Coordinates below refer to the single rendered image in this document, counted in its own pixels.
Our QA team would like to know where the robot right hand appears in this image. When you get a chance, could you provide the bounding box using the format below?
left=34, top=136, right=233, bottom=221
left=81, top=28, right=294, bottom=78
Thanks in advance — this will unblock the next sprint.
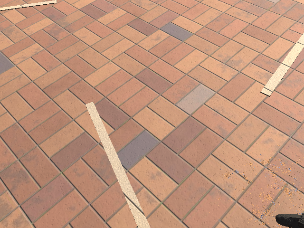
left=275, top=213, right=304, bottom=228

